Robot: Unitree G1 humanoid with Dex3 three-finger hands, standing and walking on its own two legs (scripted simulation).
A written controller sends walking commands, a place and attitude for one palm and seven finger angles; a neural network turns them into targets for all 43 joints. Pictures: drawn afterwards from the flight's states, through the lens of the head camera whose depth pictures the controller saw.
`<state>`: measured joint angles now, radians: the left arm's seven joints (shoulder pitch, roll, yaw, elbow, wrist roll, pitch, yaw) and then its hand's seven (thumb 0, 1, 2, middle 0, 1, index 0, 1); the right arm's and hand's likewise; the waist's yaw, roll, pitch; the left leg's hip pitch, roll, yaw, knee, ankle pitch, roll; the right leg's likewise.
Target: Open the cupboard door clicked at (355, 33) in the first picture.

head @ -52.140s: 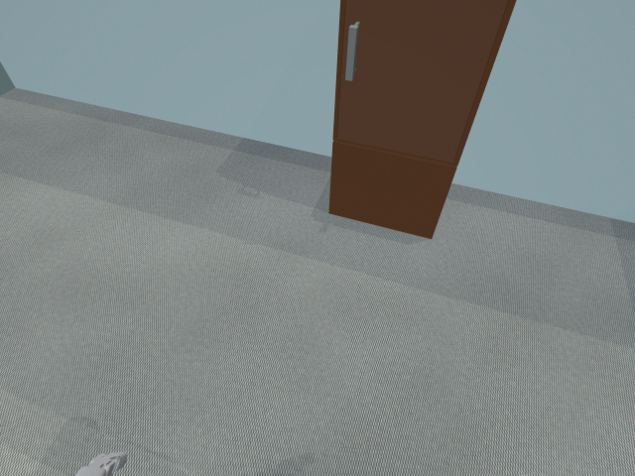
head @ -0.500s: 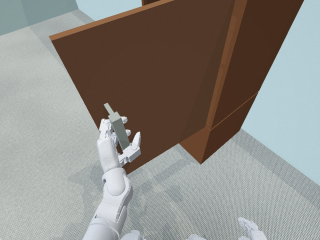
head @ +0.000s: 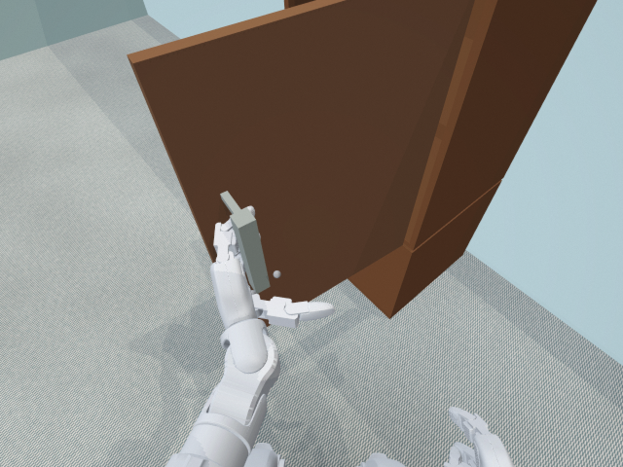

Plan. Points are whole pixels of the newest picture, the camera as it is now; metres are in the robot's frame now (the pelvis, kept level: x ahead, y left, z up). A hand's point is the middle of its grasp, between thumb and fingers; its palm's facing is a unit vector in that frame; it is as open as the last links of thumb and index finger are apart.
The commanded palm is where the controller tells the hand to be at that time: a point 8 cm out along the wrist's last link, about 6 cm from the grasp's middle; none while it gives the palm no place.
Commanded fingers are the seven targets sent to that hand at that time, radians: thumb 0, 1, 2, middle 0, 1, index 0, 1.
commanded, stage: open thumb and fingers to let go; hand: left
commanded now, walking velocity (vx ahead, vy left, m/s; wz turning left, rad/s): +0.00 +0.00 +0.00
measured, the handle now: (244, 244) +0.39 +0.11 +0.06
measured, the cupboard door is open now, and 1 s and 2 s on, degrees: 84 86 86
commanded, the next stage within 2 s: slide the hand sideways off the handle in 0.04 s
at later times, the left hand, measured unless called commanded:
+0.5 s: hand (266, 298) +0.31 +0.07 +0.06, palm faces -0.12 -0.99 +0.03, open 16.2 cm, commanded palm +0.29 +0.12 +0.06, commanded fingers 0.00 -0.50 0.30 -0.15 -0.30 -0.15 -0.30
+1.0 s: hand (223, 332) +0.27 +0.12 +0.05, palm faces -0.06 -1.00 -0.02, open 16.3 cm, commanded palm +0.25 +0.18 +0.06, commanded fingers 0.00 -0.50 0.30 -0.15 -0.30 -0.15 -0.30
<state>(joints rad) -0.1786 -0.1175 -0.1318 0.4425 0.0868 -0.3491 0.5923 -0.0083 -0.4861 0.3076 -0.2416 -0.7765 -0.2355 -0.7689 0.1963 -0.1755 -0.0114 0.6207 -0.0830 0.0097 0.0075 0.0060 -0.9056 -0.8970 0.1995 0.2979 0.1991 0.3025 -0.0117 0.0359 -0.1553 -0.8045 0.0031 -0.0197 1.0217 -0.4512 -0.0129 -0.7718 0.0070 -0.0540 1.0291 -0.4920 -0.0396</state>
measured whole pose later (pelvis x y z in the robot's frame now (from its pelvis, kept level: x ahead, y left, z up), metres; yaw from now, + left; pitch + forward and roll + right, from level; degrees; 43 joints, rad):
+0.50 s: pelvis -0.01 +0.02 +0.00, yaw +0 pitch +11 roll -1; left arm -0.13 0.03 -0.17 0.38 -0.09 -0.34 0.07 -0.01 -0.50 0.30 -0.14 -0.33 -0.17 -0.35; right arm 0.26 -0.22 0.01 0.56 0.00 -0.02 -0.02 0.01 -0.91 -0.90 0.20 0.30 0.20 0.30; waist -0.01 0.04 -0.12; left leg -0.77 -0.02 0.00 1.01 -0.44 0.02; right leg -0.73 -0.01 -0.04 1.00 -0.47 -0.01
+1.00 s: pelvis +0.01 +0.01 +0.00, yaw +0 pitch +12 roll -1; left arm 0.20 0.11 -0.09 0.07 -0.11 -0.35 -0.04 -0.01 -0.50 0.30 -0.16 -0.31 -0.16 -0.30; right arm 0.22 -0.21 0.02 0.49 0.01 -0.03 -0.02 0.01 -0.90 -0.90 0.20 0.30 0.20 0.30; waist 0.01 0.03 -0.13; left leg -0.78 0.00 -0.01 1.05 -0.49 0.01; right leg -0.74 0.00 -0.04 1.04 -0.52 -0.02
